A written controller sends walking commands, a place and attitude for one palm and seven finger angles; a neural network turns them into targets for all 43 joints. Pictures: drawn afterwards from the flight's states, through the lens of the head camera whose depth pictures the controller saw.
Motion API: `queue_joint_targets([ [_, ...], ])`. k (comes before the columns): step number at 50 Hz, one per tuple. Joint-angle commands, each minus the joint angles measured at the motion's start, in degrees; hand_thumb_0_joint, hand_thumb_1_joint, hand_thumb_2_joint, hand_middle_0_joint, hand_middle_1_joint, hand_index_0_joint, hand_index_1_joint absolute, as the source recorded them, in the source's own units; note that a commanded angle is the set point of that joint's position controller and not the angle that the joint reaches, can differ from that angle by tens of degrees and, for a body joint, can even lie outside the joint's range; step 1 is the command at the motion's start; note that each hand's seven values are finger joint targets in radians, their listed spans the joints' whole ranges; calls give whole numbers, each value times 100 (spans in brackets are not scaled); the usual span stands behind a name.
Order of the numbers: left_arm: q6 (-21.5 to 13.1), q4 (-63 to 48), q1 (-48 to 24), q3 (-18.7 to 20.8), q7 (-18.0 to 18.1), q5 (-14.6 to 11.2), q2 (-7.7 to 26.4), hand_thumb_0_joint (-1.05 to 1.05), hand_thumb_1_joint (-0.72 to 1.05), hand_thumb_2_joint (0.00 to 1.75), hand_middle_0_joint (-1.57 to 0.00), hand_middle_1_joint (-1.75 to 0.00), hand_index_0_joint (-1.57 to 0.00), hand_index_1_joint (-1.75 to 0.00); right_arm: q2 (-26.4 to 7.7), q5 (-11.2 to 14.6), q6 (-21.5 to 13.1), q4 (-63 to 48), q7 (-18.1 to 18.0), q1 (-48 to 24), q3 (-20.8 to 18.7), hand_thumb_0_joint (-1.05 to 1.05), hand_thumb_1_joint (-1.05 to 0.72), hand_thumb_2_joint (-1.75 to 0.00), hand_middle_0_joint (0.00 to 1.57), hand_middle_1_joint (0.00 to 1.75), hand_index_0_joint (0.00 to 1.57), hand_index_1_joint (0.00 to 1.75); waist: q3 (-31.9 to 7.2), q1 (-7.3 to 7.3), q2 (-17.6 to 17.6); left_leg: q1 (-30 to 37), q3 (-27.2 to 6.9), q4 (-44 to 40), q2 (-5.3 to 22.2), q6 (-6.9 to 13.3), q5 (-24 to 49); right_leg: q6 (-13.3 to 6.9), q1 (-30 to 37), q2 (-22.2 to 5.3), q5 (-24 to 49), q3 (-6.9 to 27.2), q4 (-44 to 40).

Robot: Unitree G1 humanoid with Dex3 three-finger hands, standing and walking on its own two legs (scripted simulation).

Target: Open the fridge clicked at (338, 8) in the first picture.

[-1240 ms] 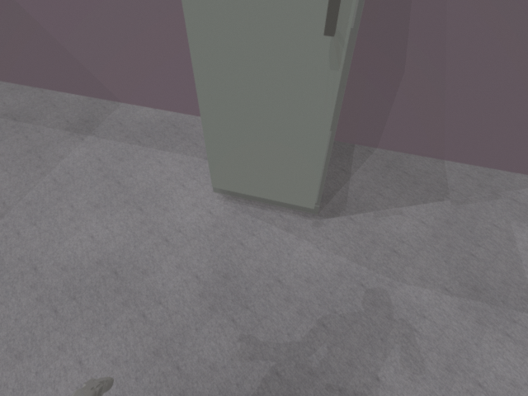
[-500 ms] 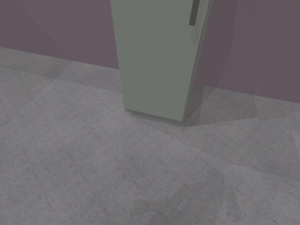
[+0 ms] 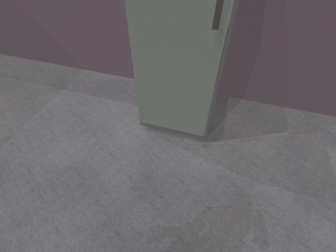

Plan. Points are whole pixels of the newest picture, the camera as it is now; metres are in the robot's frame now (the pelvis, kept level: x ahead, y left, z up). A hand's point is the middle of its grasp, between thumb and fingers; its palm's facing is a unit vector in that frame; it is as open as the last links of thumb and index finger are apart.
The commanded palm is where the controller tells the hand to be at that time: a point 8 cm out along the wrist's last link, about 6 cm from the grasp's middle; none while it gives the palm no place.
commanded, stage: look at it before walking up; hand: right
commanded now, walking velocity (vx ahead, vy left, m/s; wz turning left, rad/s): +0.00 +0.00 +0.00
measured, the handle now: out of the picture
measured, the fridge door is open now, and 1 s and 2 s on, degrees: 0 0 0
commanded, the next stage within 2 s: walk to a spot facing it in 0.20 s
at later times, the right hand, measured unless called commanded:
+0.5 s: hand out of the picture +0.06 -0.23 -0.17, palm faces -0.05 +0.96 -0.27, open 7.4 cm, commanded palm none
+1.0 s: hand out of the picture +0.16 -0.18 -0.18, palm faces -0.20 +0.97 -0.16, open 7.3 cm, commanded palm none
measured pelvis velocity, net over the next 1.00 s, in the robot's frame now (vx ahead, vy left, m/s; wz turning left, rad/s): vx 0.16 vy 0.00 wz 0.32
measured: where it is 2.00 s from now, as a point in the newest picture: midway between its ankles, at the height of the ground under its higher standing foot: (170, 241)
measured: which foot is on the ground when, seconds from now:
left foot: down 0.00-1.00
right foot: down 0.00-0.66, up 0.68-1.00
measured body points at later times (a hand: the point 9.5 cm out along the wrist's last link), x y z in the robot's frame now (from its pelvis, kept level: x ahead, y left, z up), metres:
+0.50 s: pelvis +0.02 +0.00 -0.01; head +0.01 -0.01 +0.44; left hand +0.07 +0.27 -0.15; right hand +0.06 -0.28 -0.15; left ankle +0.00 +0.12 -0.74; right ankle +0.00 -0.12 -0.75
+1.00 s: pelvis +0.16 +0.00 -0.01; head +0.19 -0.01 +0.44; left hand +0.21 +0.26 -0.14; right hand +0.17 -0.23 -0.17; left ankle +0.04 +0.11 -0.75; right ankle +0.29 -0.09 -0.72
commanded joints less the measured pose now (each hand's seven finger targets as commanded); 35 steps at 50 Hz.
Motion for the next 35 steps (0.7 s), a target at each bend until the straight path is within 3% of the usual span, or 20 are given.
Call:
queue_joint_targets([
  [1,-142,-354,-287,219,52,13,1188,0,90,90,-20,-30,-20,-30,-1205,-22,-154,-349,-75,-255,-210,0,-90,-90,20,30,20,30,-153,1,-17,-109,-570,-447,638,210,431,-156,-18,-634,524,584,-398],
  [15,-159,-340,-275,210,54,6,1209,0,90,90,-20,-30,-20,-30,-1200,-18,-163,-318,-75,-192,-203,0,-90,-90,20,30,20,30,-301,-12,-51,44,-497,-407,662,199,730,-167,72,-665,792,610,-404],
  [18,-33,-216,178,86,42,63,528,0,90,90,-20,-30,-20,-30,-559,-39,3,-192,-71,259,-93,0,-90,-90,20,30,20,30,-216,-9,38,-262,-658,-368,549,166,-406,-43,71,-636,-308,306,-138],
  [20,16,-306,303,155,39,89,575,0,90,90,-20,-30,-20,-30,-586,-70,92,-318,-8,350,-156,0,-90,-90,20,30,20,30,236,8,45,-756,-843,-346,416,232,-1462,-85,-242,-636,-1419,296,-152],
  [23,11,-506,492,285,52,90,794,0,90,90,-20,-30,-20,-30,-530,-91,113,-599,81,505,-255,0,-90,-90,20,30,20,30,554,24,-247,-1475,-746,283,81,278,-1920,-312,-259,-979,-2354,635,-325],
  [25,-62,-580,717,390,77,77,921,0,90,90,-20,-30,-20,-30,-288,-89,54,-768,131,553,-299,0,-90,-90,20,30,20,30,542,100,-809,-1908,-233,1385,-258,205,-1415,-649,15,-1555,-2383,1212,-662],
  [26,-115,-609,809,438,86,67,961,0,90,90,-20,-30,-20,-30,-144,-83,26,-859,158,464,-316,0,-90,-90,20,30,20,30,457,132,-1083,-2103,142,2001,-212,131,-1346,-877,246,-1942,-1928,1352,-799],
  [27,-162,-603,912,456,90,76,892,0,90,90,-20,-30,-20,-30,-77,-86,-4,-974,180,308,-329,0,-90,-90,20,30,20,30,449,205,-1138,-2382,218,2243,-25,87,-1642,-1026,521,-2092,-1153,1283,-751],
  [28,-187,-621,941,458,96,78,816,0,90,90,-20,-30,-20,-30,-54,-76,-41,-1042,204,236,-358,0,-90,-90,20,30,20,30,396,187,-923,-2292,203,2152,143,84,-1762,-1050,515,-2167,-488,1090,-525],
  [29,-195,-629,811,450,101,101,751,0,90,90,-20,-30,-20,-30,69,-78,-64,-988,222,423,-382,0,-90,-90,20,30,20,30,373,43,-833,-1844,326,1900,176,96,-1608,-923,299,-2082,15,667,-221],
  [30,-194,-657,681,440,102,109,687,0,90,90,-20,-30,-20,-30,158,-92,-81,-855,236,825,-393,0,-90,-90,20,30,20,30,262,-146,-709,-1096,558,1408,79,126,-1199,-697,-69,-1817,229,155,313],
  [31,-190,-711,516,423,91,94,591,0,90,90,-20,-30,-20,-30,111,-105,-116,-632,226,1537,-444,0,-90,-90,20,30,20,30,65,-487,-303,56,589,694,-46,207,-525,-408,-764,-1443,94,-372,1416],
  [32,-189,-946,438,330,28,12,161,0,90,90,-20,-30,-20,-30,-566,-151,-224,-426,135,2294,-587,0,-90,-90,20,30,20,30,-121,-742,1619,1302,-1716,-408,1258,729,-819,40,-2462,-695,-1011,-1090,3462],
  [33,-225,-1304,-53,280,-10,46,39,0,90,90,-20,-30,-20,-30,-898,-33,-251,-379,19,2710,-630,0,-90,-90,20,30,20,30,-49,-837,1940,1351,-3559,-1067,2252,1269,-211,149,-3479,-349,-2181,-649,4555],
  [34,-253,-1312,-397,333,8,57,154,0,90,90,-20,-30,-20,-30,-667,-9,-250,-406,-40,2564,-592,0,-90,-90,20,30,20,30,229,-813,992,980,-3279,-1019,2035,1421,-238,95,-3606,-584,-1686,-57,4689],
  [35,-253,-1318,-428,342,-7,54,39,0,90,90,-20,-30,-20,-30,-510,-35,-250,-469,-37,2255,-545,0,-90,-90,20,30,20,30,506,-630,713,634,-3047,-1019,1935,1489,-550,129,-3640,-723,-1360,-46,4785],
])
